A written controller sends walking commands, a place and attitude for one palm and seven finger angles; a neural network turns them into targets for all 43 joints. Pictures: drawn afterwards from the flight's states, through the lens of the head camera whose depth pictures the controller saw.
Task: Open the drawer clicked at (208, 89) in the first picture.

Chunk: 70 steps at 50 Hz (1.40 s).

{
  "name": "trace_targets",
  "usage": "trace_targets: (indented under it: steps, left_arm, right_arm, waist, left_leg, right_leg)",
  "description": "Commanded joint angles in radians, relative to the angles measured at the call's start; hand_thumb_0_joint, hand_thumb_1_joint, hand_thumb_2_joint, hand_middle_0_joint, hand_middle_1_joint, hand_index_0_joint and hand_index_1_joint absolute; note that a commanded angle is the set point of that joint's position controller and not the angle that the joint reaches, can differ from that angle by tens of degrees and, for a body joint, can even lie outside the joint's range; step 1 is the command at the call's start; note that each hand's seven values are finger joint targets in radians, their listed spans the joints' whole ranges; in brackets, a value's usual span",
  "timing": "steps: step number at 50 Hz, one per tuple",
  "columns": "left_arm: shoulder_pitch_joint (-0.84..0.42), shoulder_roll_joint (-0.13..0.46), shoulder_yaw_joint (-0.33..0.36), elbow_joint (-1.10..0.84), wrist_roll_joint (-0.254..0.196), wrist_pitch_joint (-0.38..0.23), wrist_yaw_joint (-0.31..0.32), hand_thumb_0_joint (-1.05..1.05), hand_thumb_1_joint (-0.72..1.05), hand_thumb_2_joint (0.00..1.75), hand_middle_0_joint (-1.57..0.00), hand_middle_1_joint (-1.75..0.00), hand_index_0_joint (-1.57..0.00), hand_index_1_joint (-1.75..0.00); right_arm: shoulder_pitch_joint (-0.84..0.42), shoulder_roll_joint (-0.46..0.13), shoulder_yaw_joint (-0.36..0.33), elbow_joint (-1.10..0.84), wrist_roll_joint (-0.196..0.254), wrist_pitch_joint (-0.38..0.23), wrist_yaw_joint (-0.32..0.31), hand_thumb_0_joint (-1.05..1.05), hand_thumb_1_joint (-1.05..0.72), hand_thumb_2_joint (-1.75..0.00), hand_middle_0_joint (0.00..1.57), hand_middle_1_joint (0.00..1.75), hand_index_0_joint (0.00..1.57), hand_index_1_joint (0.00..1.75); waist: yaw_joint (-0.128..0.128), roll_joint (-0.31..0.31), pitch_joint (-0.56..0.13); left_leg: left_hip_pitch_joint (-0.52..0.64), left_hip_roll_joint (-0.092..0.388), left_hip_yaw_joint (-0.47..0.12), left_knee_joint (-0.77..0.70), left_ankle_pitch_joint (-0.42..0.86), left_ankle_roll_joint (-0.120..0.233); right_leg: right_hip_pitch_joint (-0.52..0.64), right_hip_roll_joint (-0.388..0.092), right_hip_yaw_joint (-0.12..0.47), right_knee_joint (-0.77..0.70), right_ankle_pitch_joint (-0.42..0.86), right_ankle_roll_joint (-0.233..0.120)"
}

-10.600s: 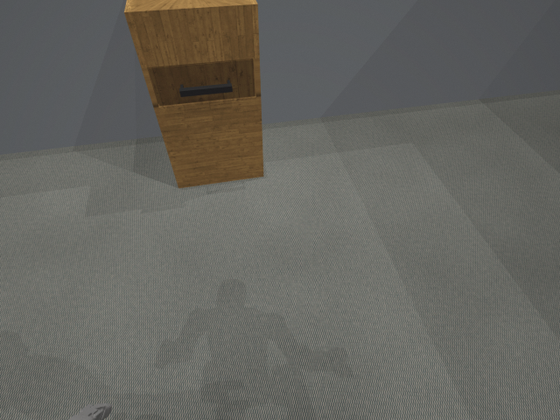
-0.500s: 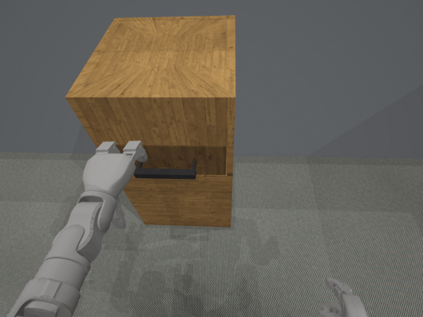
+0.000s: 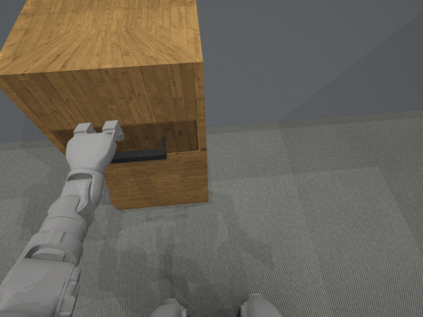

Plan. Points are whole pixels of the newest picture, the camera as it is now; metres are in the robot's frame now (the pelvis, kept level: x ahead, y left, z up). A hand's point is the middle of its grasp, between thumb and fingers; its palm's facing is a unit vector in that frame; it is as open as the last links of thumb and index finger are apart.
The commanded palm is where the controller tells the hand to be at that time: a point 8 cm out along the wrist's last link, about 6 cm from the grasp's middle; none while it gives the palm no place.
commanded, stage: move the hooked fingers above the handle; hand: left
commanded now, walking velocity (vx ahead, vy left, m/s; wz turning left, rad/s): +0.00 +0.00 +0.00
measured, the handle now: (132, 150) +0.56 +0.23 -0.17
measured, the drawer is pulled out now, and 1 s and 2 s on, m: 0.00 0.00 0.00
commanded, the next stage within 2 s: none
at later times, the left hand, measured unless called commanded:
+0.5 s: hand (123, 158) +0.49 +0.22 -0.10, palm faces -0.09 -0.02 -1.00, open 13.8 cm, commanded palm +0.48 +0.22 -0.04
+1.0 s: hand (127, 157) +0.50 +0.22 -0.12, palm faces -0.10 -0.01 -1.00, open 13.8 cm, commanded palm +0.50 +0.21 -0.06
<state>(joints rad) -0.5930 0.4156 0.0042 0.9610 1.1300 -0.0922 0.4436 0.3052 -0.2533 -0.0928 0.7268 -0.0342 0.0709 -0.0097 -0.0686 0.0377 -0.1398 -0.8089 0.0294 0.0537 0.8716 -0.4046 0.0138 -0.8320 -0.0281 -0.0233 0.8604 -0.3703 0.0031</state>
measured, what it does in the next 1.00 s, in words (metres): lowers itself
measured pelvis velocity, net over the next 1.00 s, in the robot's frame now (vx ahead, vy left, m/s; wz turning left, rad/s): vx -0.02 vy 0.00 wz -0.02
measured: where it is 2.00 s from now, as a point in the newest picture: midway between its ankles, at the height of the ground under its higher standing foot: outside the picture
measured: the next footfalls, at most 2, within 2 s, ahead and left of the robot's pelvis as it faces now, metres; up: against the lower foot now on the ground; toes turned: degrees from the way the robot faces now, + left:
none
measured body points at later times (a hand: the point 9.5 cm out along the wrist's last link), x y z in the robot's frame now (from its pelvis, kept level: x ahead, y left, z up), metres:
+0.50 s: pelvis -0.01 +0.01 -0.06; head +0.15 +0.02 +0.36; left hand +0.49 +0.22 -0.05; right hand -0.01 -0.26 -0.18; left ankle +0.00 +0.11 -0.69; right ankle +0.02 -0.12 -0.69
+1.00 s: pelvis -0.02 +0.00 -0.08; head +0.17 +0.01 +0.33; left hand +0.50 +0.22 -0.07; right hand -0.01 -0.26 -0.21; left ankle +0.00 +0.11 -0.69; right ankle +0.01 -0.12 -0.69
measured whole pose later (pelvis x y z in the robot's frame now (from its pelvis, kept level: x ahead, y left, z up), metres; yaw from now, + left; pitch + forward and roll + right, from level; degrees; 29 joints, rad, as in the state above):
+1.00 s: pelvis -0.02 +0.00 -0.08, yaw -1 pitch +33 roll -3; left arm -0.91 0.52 0.03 1.14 1.14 -0.01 0.43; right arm 0.29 -0.23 -0.03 0.72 -0.06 0.05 0.02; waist -0.17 0.07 -0.17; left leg -1.32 0.05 0.01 1.29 -0.54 0.02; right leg -1.31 -0.01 -0.06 1.22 -0.48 0.00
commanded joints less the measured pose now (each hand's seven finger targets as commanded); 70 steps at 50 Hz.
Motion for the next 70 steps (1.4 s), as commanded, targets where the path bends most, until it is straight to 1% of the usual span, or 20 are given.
trace_targets:
  steps: [1, 6, 10, 13, 21, 26, 32, 36, 39, 40, 42, 44, 49, 52, 54, 57, 60, 63, 67, 70]
  left_arm:
    - [-0.42, 0.231, 0.058, -0.117, 0.001, 0.003, 0.057, 0.0, -0.5, 0.3, -0.3, -1.2, -0.3, -1.2]
    - [-0.519, 0.282, 0.073, -0.072, 0.015, 0.007, 0.063, 0.0, -0.5, 0.3, -0.3, -1.2, -0.3, -1.2]
    - [-0.553, 0.244, 0.054, -0.03, 0.02, 0.012, 0.073, 0.0, -0.5, 0.3, -0.3, -1.2, -0.3, -1.2]
    - [-0.557, 0.273, 0.074, 0.001, 0.022, 0.024, 0.081, 0.0, -0.5, 0.3, -0.3, -1.2, -0.3, -1.2]
    - [-0.678, 0.295, 0.066, 0.03, 0.034, 0.05, 0.084, 0.0, -0.5, 0.3, -0.3, -1.2, -0.3, -1.2]
    - [-0.708, 0.361, 0.103, 0.026, 0.04, 0.042, 0.074, 0.0, -0.5, 0.3, -0.3, -1.2, -0.3, -1.2]
    - [-0.725, 0.331, 0.074, 0.051, 0.047, 0.048, 0.067, 0.0, -0.5, 0.3, -0.3, -1.2, -0.3, -1.2]
    - [-0.763, 0.384, 0.112, -0.075, 0.034, 0.045, 0.063, 0.0, -0.5, 0.3, -0.3, -1.2, -0.3, -1.2]
    - [-0.713, 0.379, 0.113, -0.066, 0.026, 0.069, 0.061, 0.0, -0.5, 0.3, -0.3, -1.2, -0.3, -1.2]
    - [-0.74, 0.351, 0.092, -0.064, 0.023, 0.075, 0.057, 0.0, -0.5, 0.3, -0.3, -1.2, -0.3, -1.2]
    - [-0.743, 0.356, 0.081, -0.064, 0.018, 0.087, 0.052, 0.0, -0.5, 0.3, -0.3, -1.2, -0.3, -1.2]
    - [-0.737, 0.369, 0.084, -0.043, 0.008, 0.093, 0.043, 0.0, -0.5, 0.3, -0.3, -1.2, -0.3, -1.2]
    - [-0.719, 0.358, 0.062, 0.015, 0.005, 0.075, 0.014, 0.0, -0.5, 0.3, -0.3, -1.2, -0.3, -1.2]
    - [-0.674, 0.35, 0.067, 0.02, 0.004, 0.048, 0.003, 0.0, -0.5, 0.3, -0.3, -1.2, -0.3, -1.2]
    - [-0.657, 0.336, 0.058, 0.058, 0.009, 0.044, 0.003, 0.0, -0.5, 0.3, -0.3, -1.2, -0.3, -1.2]
    - [-0.661, 0.381, 0.091, 0.013, 0.018, 0.024, 0.012, 0.0, -0.5, 0.3, -0.3, -1.2, -0.3, -1.2]
    - [-0.663, 0.374, 0.09, 0.034, 0.018, 0.024, 0.026, 0.0, -0.5, 0.3, -0.3, -1.2, -0.3, -1.2]
    - [-0.71, 0.441, 0.124, -0.03, 0.024, 0.013, 0.043, 0.0, -0.5, 0.3, -0.3, -1.2, -0.3, -1.2]
    - [-0.73, 0.4, 0.111, -0.095, 0.022, 0.011, 0.062, 0.0, -0.5, 0.3, -0.3, -1.2, -0.3, -1.2]
    - [-0.743, 0.346, 0.073, -0.051, 0.008, 0.041, 0.059, 0.0, -0.5, 0.3, -0.3, -1.2, -0.3, -1.2]
  right_arm:
    - [0.109, -0.149, -0.045, -0.059, -0.009, -0.024, 0.002, 0.0, -0.9, -0.9, 0.2, 0.3, 0.2, 0.3]
    - [0.128, -0.162, -0.038, -0.048, -0.017, -0.024, 0.002, 0.0, -0.9, -0.9, 0.2, 0.3, 0.2, 0.3]
    - [0.149, -0.161, -0.039, -0.033, -0.029, -0.023, 0.011, 0.0, -0.9, -0.9, 0.2, 0.3, 0.2, 0.3]
    - [0.158, -0.17, -0.035, -0.034, -0.033, -0.021, 0.015, 0.0, -0.9, -0.9, 0.2, 0.3, 0.2, 0.3]
    - [0.181, -0.18, -0.027, -0.02, -0.042, -0.02, 0.022, 0.0, -0.9, -0.9, 0.2, 0.3, 0.2, 0.3]
    - [0.192, -0.186, -0.019, -0.021, -0.046, -0.021, 0.022, 0.0, -0.9, -0.9, 0.2, 0.3, 0.2, 0.3]
    - [0.2, -0.183, -0.016, -0.02, -0.049, -0.021, 0.03, 0.0, -0.9, -0.9, 0.2, 0.3, 0.2, 0.3]
    - [0.21, -0.185, -0.017, -0.036, -0.046, -0.019, 0.032, 0.0, -0.9, -0.9, 0.2, 0.3, 0.2, 0.3]
    - [0.21, -0.183, -0.017, -0.03, -0.041, -0.014, 0.035, 0.0, -0.9, -0.9, 0.2, 0.3, 0.2, 0.3]
    - [0.208, -0.179, -0.016, -0.03, -0.04, -0.016, 0.033, 0.0, -0.9, -0.9, 0.2, 0.3, 0.2, 0.3]
    - [0.207, -0.18, -0.011, -0.028, -0.034, -0.017, 0.03, 0.0, -0.9, -0.9, 0.2, 0.3, 0.2, 0.3]
    - [0.206, -0.18, -0.006, -0.025, -0.031, -0.02, 0.024, 0.0, -0.9, -0.9, 0.2, 0.3, 0.2, 0.3]
    - [0.201, -0.174, 0.005, -0.027, -0.027, -0.031, 0.011, 0.0, -0.9, -0.9, 0.2, 0.3, 0.2, 0.3]
    - [0.201, -0.169, 0.006, -0.038, -0.031, -0.036, 0.013, 0.0, -0.9, -0.9, 0.2, 0.3, 0.2, 0.3]
    - [0.198, -0.168, 0.007, -0.04, -0.029, -0.036, 0.012, 0.0, -0.9, -0.9, 0.2, 0.3, 0.2, 0.3]
    - [0.196, -0.174, 0.007, -0.053, -0.032, -0.035, 0.014, 0.0, -0.9, -0.9, 0.2, 0.3, 0.2, 0.3]
    - [0.188, -0.173, 0.005, -0.05, -0.032, -0.034, 0.016, 0.0, -0.9, -0.9, 0.2, 0.3, 0.2, 0.3]
    - [0.185, -0.18, 0.005, -0.056, -0.032, -0.034, 0.014, 0.0, -0.9, -0.9, 0.2, 0.3, 0.2, 0.3]
    - [0.196, -0.182, -0.011, -0.044, -0.035, -0.039, 0.02, 0.0, -0.9, -0.9, 0.2, 0.3, 0.2, 0.3]
    - [0.199, -0.179, -0.011, -0.029, -0.033, -0.037, 0.024, 0.0, -0.9, -0.9, 0.2, 0.3, 0.2, 0.3]
  waist:
    - [-0.024, -0.004, -0.437]
    - [-0.05, 0.023, -0.454]
    - [-0.068, 0.054, -0.494]
    - [-0.067, 0.049, -0.514]
    - [-0.112, 0.09, -0.568]
    - [-0.115, 0.105, -0.613]
    - [-0.131, 0.151, -0.619]
    - [-0.109, 0.2, -0.756]
    - [-0.104, 0.172, -0.73]
    - [-0.127, 0.149, -0.728]
    - [-0.121, 0.165, -0.699]
    - [-0.132, 0.119, -0.669]
    - [-0.144, 0.09, -0.582]
    - [-0.123, 0.113, -0.59]
    - [-0.141, 0.064, -0.532]
    - [-0.11, 0.118, -0.593]
    - [-0.128, 0.079, -0.56]
    - [-0.115, 0.117, -0.633]
    - [-0.117, 0.188, -0.728]
    - [-0.14, 0.163, -0.676]
  left_leg:
    - [0.167, -0.052, -0.03, -0.019, 0.301, 0.03]
    - [0.111, -0.047, -0.047, 0.037, 0.273, 0.031]
    - [0.127, -0.036, -0.067, 0.089, 0.324, 0.024]
    - [0.096, -0.032, -0.074, 0.119, 0.324, 0.023]
    - [0.033, -0.022, -0.089, 0.211, 0.337, 0.025]
    - [-0.015, -0.017, -0.101, 0.266, 0.348, 0.025]
    - [-0.054, -0.009, -0.11, 0.329, 0.352, 0.02]
    - [0.015, -0.004, -0.123, 0.337, 0.414, 0.014]
    - [0.022, -0.002, -0.116, 0.327, 0.418, 0.015]
    - [0.014, 0.0, -0.122, 0.327, 0.407, 0.021]
    - [-0.006, -0.006, -0.109, 0.311, 0.356, 0.024]
    - [-0.05, -0.011, -0.097, 0.304, 0.302, 0.034]
    - [-0.123, -0.017, -0.08, 0.297, 0.236, 0.042]
    - [-0.124, -0.02, -0.075, 0.303, 0.257, 0.041]
    - [-0.17, -0.018, -0.07, 0.309, 0.23, 0.044]
    - [-0.159, -0.023, -0.067, 0.32, 0.254, 0.04]
    - [-0.19, -0.019, -0.066, 0.333, 0.235, 0.043]
    - [-0.183, -0.021, -0.069, 0.342, 0.233, 0.041]
    - [-0.036, -0.011, -0.1, 0.339, 0.325, 0.028]
    - [-0.03, -0.008, -0.104, 0.329, 0.327, 0.028]
  right_leg:
    - [0.174, 0.064, -0.006, -0.04, 0.284, -0.042]
    - [0.078, 0.065, -0.009, 0.012, 0.24, -0.041]
    - [-0.011, 0.07, -0.025, 0.063, 0.237, -0.044]
    - [-0.039, 0.071, -0.03, 0.093, 0.227, -0.042]
    - [-0.141, 0.07, -0.034, 0.17, 0.219, -0.038]
    - [-0.176, 0.071, -0.036, 0.226, 0.223, -0.039]
    - [-0.268, 0.073, -0.044, 0.282, 0.201, -0.042]
    - [-0.228, 0.072, -0.044, 0.3, 0.24, -0.042]
    - [-0.2, 0.074, -0.048, 0.282, 0.254, -0.04]
    - [-0.206, 0.073, -0.047, 0.279, 0.249, -0.039]
    - [-0.188, 0.072, -0.045, 0.26, 0.228, -0.038]
    - [-0.156, 0.074, -0.038, 0.24, 0.218, -0.034]
    - [-0.152, 0.072, -0.031, 0.222, 0.186, -0.033]
    - [-0.144, 0.072, -0.03, 0.232, 0.21, -0.037]
    - [-0.16, 0.072, -0.03, 0.231, 0.198, -0.034]
    - [-0.152, 0.071, -0.024, 0.255, 0.216, -0.039]
    - [-0.168, 0.071, -0.023, 0.256, 0.203, -0.035]
    - [-0.155, 0.07, -0.02, 0.273, 0.201, -0.036]
    - [-0.204, 0.071, -0.036, 0.281, 0.217, -0.039]
    - [-0.22, 0.072, -0.041, 0.263, 0.208, -0.036]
